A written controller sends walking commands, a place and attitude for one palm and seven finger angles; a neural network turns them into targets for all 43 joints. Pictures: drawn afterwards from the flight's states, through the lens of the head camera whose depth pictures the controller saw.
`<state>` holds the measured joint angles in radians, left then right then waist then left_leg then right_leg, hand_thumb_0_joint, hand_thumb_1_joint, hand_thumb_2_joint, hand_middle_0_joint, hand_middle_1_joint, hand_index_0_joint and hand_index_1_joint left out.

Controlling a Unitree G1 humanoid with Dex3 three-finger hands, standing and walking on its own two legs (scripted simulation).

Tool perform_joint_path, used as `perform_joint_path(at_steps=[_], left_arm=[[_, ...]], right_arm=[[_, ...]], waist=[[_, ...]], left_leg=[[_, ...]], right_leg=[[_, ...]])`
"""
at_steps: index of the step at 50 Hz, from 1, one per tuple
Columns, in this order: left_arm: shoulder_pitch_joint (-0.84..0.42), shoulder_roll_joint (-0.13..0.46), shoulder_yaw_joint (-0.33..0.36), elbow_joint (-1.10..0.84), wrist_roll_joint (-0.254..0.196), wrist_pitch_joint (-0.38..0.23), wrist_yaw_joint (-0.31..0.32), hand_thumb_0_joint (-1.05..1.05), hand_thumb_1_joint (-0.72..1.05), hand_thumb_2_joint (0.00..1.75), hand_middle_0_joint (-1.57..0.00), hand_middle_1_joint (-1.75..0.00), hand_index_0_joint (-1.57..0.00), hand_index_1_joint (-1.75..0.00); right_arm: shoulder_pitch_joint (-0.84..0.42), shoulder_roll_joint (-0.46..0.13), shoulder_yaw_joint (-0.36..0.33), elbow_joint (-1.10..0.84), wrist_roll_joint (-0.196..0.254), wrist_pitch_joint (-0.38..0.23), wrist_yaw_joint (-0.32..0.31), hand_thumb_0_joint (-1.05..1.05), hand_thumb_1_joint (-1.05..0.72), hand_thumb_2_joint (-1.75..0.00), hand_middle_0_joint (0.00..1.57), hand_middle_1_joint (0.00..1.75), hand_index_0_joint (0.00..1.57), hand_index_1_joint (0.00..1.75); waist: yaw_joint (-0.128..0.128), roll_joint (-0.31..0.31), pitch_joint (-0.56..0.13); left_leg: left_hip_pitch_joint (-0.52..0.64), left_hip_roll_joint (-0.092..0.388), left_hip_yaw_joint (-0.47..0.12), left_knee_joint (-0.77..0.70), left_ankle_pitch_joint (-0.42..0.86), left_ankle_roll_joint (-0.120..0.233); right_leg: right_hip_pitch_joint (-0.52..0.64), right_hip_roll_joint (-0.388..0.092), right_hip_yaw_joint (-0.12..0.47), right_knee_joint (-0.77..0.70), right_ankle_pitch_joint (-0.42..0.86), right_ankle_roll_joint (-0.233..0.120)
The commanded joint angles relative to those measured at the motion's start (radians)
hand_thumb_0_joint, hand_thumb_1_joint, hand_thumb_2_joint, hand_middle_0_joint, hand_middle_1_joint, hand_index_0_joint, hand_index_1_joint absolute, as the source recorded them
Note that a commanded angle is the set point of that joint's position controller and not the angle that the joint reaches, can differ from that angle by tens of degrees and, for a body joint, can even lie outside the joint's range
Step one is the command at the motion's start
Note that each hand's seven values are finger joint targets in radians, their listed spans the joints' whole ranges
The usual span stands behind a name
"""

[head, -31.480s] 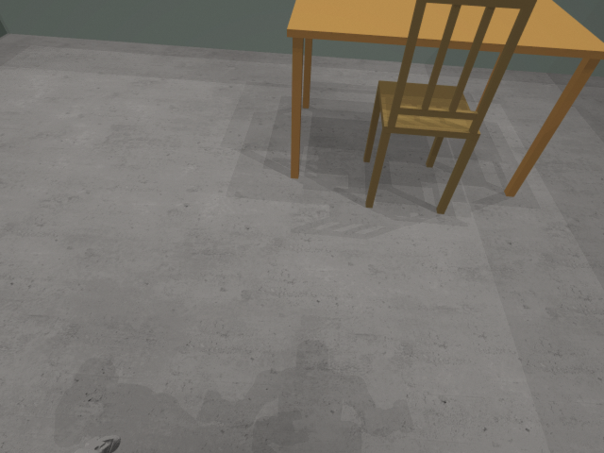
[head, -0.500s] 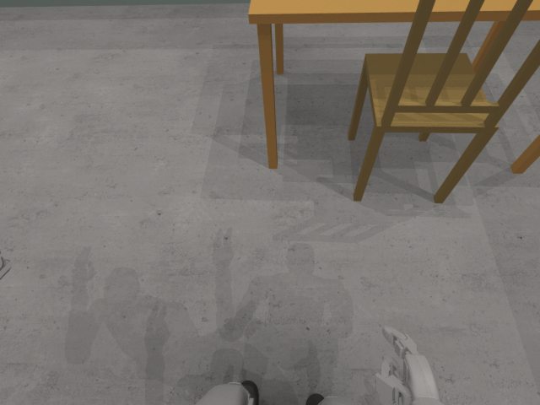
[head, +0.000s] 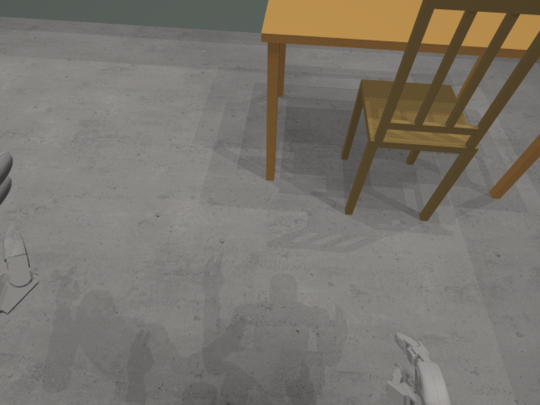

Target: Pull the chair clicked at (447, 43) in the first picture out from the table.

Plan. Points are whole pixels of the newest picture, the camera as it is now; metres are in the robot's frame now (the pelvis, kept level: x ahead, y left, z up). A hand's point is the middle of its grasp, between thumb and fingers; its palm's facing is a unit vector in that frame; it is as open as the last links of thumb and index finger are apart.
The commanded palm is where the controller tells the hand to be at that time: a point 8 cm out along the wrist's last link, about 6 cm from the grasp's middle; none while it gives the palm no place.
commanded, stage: step back with the hand held close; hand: left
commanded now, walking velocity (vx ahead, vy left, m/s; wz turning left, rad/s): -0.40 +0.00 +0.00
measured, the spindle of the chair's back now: (441, 74) +1.00 -0.42 -0.05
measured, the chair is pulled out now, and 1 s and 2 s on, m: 0.00 0.00 0.00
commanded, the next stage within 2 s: stop stepping back and stand still in 0.24 s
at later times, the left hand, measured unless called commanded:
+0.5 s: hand out of the picture +0.06 +0.28 +0.18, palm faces +0.37 -0.82 -0.44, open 7.4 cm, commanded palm +0.01 +0.31 +0.18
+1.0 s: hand out of the picture +0.06 +0.26 +0.17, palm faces +0.36 -0.82 -0.45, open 7.4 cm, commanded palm +0.01 +0.30 +0.18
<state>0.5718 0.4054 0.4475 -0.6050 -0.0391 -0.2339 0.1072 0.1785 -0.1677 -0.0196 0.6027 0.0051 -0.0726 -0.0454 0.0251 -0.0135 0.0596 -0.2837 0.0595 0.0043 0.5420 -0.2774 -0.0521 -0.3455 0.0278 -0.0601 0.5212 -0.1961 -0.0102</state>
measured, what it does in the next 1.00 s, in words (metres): walks backwards: left foot, then right foot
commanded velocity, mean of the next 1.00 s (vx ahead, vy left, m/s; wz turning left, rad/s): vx -0.04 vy -0.02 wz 0.01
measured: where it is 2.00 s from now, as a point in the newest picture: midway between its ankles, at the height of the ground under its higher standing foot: outside the picture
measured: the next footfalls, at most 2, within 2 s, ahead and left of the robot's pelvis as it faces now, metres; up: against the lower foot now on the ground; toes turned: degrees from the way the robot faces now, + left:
left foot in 0.28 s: -0.06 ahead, +0.13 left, +0.00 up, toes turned +2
right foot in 0.56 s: -0.12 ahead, -0.08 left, +0.00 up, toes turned -2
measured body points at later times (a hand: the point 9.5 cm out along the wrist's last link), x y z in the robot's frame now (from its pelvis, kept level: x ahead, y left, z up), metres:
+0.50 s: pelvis -0.13 +0.03 +0.01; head -0.11 +0.06 +0.46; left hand +0.03 +0.32 +0.20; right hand +0.00 -0.20 -0.07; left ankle -0.10 +0.13 -0.73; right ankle -0.14 -0.10 -0.70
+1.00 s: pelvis -0.13 +0.02 +0.01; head -0.13 +0.02 +0.46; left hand +0.04 +0.31 +0.19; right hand +0.01 -0.21 -0.09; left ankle -0.10 +0.13 -0.73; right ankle -0.16 -0.08 -0.73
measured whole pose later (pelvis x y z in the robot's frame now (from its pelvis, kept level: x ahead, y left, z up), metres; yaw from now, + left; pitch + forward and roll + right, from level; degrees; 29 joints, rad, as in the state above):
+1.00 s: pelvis -0.13 +0.02 +0.01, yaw +0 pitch +0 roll -2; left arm 0.58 0.37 0.37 -0.51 -0.04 -0.22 0.12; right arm 0.26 -0.19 0.01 0.64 0.01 -0.10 -0.05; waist -0.01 0.03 0.00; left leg -0.31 0.02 0.01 0.54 -0.23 0.02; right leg -0.16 0.05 -0.06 0.43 -0.27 -0.04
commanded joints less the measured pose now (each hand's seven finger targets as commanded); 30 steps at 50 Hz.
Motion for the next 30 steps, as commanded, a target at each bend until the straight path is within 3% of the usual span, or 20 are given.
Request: perform_joint_path(at_steps=[1, 2, 3, 4, 6, 9, 11, 12, 13, 14, 15, 16, 17, 18, 19, 21, 24, 26, 29, 30], left_arm=[[-0.042, 0.153, 0.061, -0.131, 0.013, -0.05, 0.002, 0.0, 0.9, 0.9, -0.2, -0.3, -0.2, -0.3], [-0.045, 0.141, 0.046, -0.131, 0.016, -0.039, 0.005, 0.0, 0.9, 0.9, -0.2, -0.3, -0.2, -0.3], [-0.035, 0.152, 0.06, -0.126, 0.01, -0.035, 0.012, 0.0, 0.9, 0.9, -0.2, -0.3, -0.2, -0.3], [-0.014, 0.165, 0.082, -0.128, 0.015, -0.033, 0.016, 0.0, 0.9, 0.9, -0.2, -0.3, -0.2, -0.3], [0.013, 0.162, 0.08, -0.125, 0.007, -0.035, 0.025, 0.0, 0.9, 0.9, -0.2, -0.3, -0.2, -0.3], [0.027, 0.16, 0.07, -0.148, 0.005, -0.037, 0.038, 0.0, 0.9, 0.9, -0.2, -0.3, -0.2, -0.3], [-0.006, 0.16, 0.042, -0.198, 0.005, -0.05, 0.038, 0.0, 0.9, 0.9, -0.2, -0.3, -0.2, -0.3], [-0.025, 0.171, 0.044, -0.211, 0.008, -0.068, 0.032, 0.0, 0.9, 0.9, -0.2, -0.3, -0.2, -0.3], [-0.053, 0.172, 0.045, -0.236, 0.013, -0.089, 0.031, 0.0, 0.9, 0.9, -0.2, -0.3, -0.2, -0.3], [-0.077, 0.171, 0.067, -0.229, 0.03, -0.096, 0.043, 0.0, 0.9, 0.9, -0.2, -0.3, -0.2, -0.3], [-0.084, 0.187, 0.091, -0.2, 0.029, -0.081, 0.049, 0.0, 0.9, 0.9, -0.2, -0.3, -0.2, -0.3], [-0.083, 0.189, 0.106, -0.192, 0.022, -0.077, 0.048, 0.0, 0.9, 0.9, -0.2, -0.3, -0.2, -0.3], [-0.081, 0.175, 0.101, -0.215, 0.016, -0.072, 0.044, 0.0, 0.9, 0.9, -0.2, -0.3, -0.2, -0.3], [-0.016, 0.144, 0.091, -0.191, 0.006, -0.064, 0.034, 0.0, 0.9, 0.9, -0.2, -0.3, -0.2, -0.3], [0.018, 0.121, 0.068, -0.208, 0.001, -0.063, 0.028, 0.0, 0.9, 0.9, -0.2, -0.3, -0.2, -0.3], [0.058, 0.091, 0.039, -0.224, -0.001, -0.063, 0.022, 0.0, 0.9, 0.9, -0.2, -0.3, -0.2, -0.3], [0.003, 0.106, 0.018, -0.212, 0.01, -0.055, 0.035, 0.0, 0.9, 0.9, -0.2, -0.3, -0.2, -0.3], [-0.031, 0.127, 0.031, -0.153, 0.023, -0.051, 0.036, 0.0, 0.9, 0.9, -0.2, -0.3, -0.2, -0.3], [-0.121, 0.174, 0.071, -0.133, -0.007, -0.064, 0.043, 0.0, 0.9, 0.9, -0.2, -0.3, -0.2, -0.3], [-0.12, 0.164, 0.059, -0.132, -0.007, -0.06, 0.039, 0.0, 0.9, 0.9, -0.2, -0.3, -0.2, -0.3]], right_arm=[[-0.047, -0.133, -0.051, -0.136, -0.009, -0.037, -0.003, 0.0, -0.9, -0.9, 0.2, 0.3, 0.2, 0.3], [-0.023, -0.126, -0.057, -0.111, 0.003, -0.024, 0.002, 0.0, -0.9, -0.9, 0.2, 0.3, 0.2, 0.3], [-0.03, -0.119, -0.053, -0.106, -0.005, -0.015, -0.001, 0.0, -0.9, -0.9, 0.2, 0.3, 0.2, 0.3], [-0.044, -0.104, -0.042, -0.112, -0.011, -0.004, -0.003, 0.0, -0.9, -0.9, 0.2, 0.3, 0.2, 0.3], [-0.073, -0.09, -0.015, -0.136, -0.017, 0.021, -0.014, 0.0, -0.9, -0.9, 0.2, 0.3, 0.2, 0.3], [-0.068, -0.094, 0.001, -0.142, -0.018, 0.044, -0.036, 0.0, -0.9, -0.9, 0.2, 0.3, 0.2, 0.3], [-0.031, -0.112, 0.007, -0.135, -0.024, 0.043, -0.041, 0.0, -0.9, -0.9, 0.2, 0.3, 0.2, 0.3], [0.001, -0.131, 0.001, -0.132, -0.026, 0.042, -0.042, 0.0, -0.9, -0.9, 0.2, 0.3, 0.2, 0.3], [0.002, -0.159, -0.005, -0.15, -0.033, 0.035, -0.043, 0.0, -0.9, -0.9, 0.2, 0.3, 0.2, 0.3], [-0.038, -0.163, -0.012, -0.167, -0.035, 0.012, -0.041, 0.0, -0.9, -0.9, 0.2, 0.3, 0.2, 0.3], [-0.076, -0.138, -0.017, -0.165, -0.033, -0.018, -0.042, 0.0, -0.9, -0.9, 0.2, 0.3, 0.2, 0.3], [-0.083, -0.123, -0.019, -0.145, -0.039, -0.029, -0.037, 0.0, -0.9, -0.9, 0.2, 0.3, 0.2, 0.3], [-0.081, -0.13, -0.027, -0.149, -0.037, -0.036, -0.034, 0.0, -0.9, -0.9, 0.2, 0.3, 0.2, 0.3], [-0.049, -0.14, -0.04, -0.141, -0.024, -0.045, -0.024, 0.0, -0.9, -0.9, 0.2, 0.3, 0.2, 0.3], [-0.037, -0.14, -0.045, -0.144, -0.01, -0.055, -0.012, 0.0, -0.9, -0.9, 0.2, 0.3, 0.2, 0.3], [-0.022, -0.134, -0.041, -0.154, 0.004, -0.07, 0.003, 0.0, -0.9, -0.9, 0.2, 0.3, 0.2, 0.3], [-0.046, -0.14, -0.024, -0.149, -0.005, -0.086, -0.007, 0.0, -0.9, -0.9, 0.2, 0.3, 0.2, 0.3], [-0.04, -0.145, -0.027, -0.132, -0.013, -0.088, -0.011, 0.0, -0.9, -0.9, 0.2, 0.3, 0.2, 0.3], [-0.052, -0.139, -0.032, -0.121, -0.018, -0.091, -0.024, 0.0, -0.9, -0.9, 0.2, 0.3, 0.2, 0.3], [-0.042, -0.136, -0.035, -0.114, -0.013, -0.094, -0.027, 0.0, -0.9, -0.9, 0.2, 0.3, 0.2, 0.3]], waist=[[-0.021, -0.194, -0.139], [-0.021, -0.225, -0.223], [-0.024, -0.17, -0.231], [-0.031, -0.143, -0.244], [-0.03, -0.133, -0.218], [-0.024, -0.161, -0.183], [-0.049, -0.075, -0.157], [-0.059, 0.005, -0.141], [-0.062, 0.168, -0.112], [-0.052, 0.359, -0.085], [-0.043, 0.286, -0.08], [-0.045, 0.258, -0.093], [-0.036, 0.205, -0.08], [-0.026, 0.182, -0.117], [-0.019, 0.18, -0.142], [-0.018, 0.216, -0.17], [-0.038, 0.259, -0.119], [-0.048, 0.177, -0.095], [-0.063, 0.042, -0.079], [-0.053, -0.025, -0.107]], left_leg=[[-0.193, -0.058, 0.006, 0.304, -0.184, 0.052], [-0.15, -0.067, -0.048, 0.506, -0.207, 0.061], [-0.149, -0.056, -0.076, 0.582, -0.157, 0.056], [-0.148, -0.048, -0.052, 0.586, -0.129, 0.048], [-0.07, -0.041, -0.002, 0.413, -0.133, 0.045], [0.005, -0.075, 0.054, 0.124, -0.175, 0.076], [0.08, -0.072, 0.057, -0.117, -0.101, 0.097], [0.101, -0.028, 0.017, -0.229, -0.074, 0.114], [-0.006, 0.113, -0.182, -0.356, -0.186, 0.177], [-0.167, 0.289, -0.346, -0.428, -0.221, 0.256], [-0.266, 0.339, -0.328, -0.425, -0.109, 0.288], [-0.264, 0.325, -0.299, -0.4, -0.062, 0.268], [-0.167, 0.285, -0.234, -0.317, 0.165, 0.25], [0.001, 0.228, -0.156, -0.235, 0.32, 0.234], [0.093, 0.187, -0.112, -0.193, 0.371, 0.215], [0.151, 0.148, -0.099, -0.223, 0.167, 0.165], [-0.018, 0.133, -0.162, -0.361, -0.285, 0.131], [-0.097, 0.063, -0.106, -0.309, -0.261, 0.097], [0.022, 0.011, -0.051, -0.147, -0.102, 0.065], [0.076, -0.012, -0.029, -0.09, -0.099, 0.069]], right_leg=[[0.165, -0.349, 0.379, -0.261, 0.53, -0.098], [0.126, -0.394, 0.398, -0.317, 0.361, -0.08], [0.1, -0.371, 0.342, -0.341, 0.165, -0.061], [0.082, -0.344, 0.315, -0.342, 0.07, -0.088], [0.024, -0.285, 0.223, -0.34, -0.021, -0.105], [0.013, -0.237, 0.21, -0.381, -0.183, -0.072], [-0.007, -0.215, 0.189, -0.363, -0.235, -0.032], [-0.022, -0.176, 0.162, -0.279, -0.239, -0.004], [-0.009, -0.073, 0.111, -0.062, -0.214, 0.03], [-0.002, 0.03, 0.042, 0.304, -0.184, 0.046], [-0.009, 0.054, 0.096, 0.579, -0.207, 0.043], [-0.054, 0.039, 0.138, 0.683, -0.209, 0.038], [-0.131, 0.034, 0.137, 0.662, -0.218, 0.034], [-0.193, 0.022, 0.106, 0.591, -0.209, 0.041], [-0.186, 0.016, 0.067, 0.475, -0.221, 0.046], [-0.088, -0.001, 0.019, 0.2, -0.233, 0.04], [0.181, 0.017, -0.027, -0.099, -0.217, 0.023], [0.293, -0.016, 0.017, -0.211, -0.154, -0.007], [0.13, -0.135, 0.149, -0.289, -0.24, -0.076], [0.072, -0.15, 0.184, -0.308, -0.357, -0.08]])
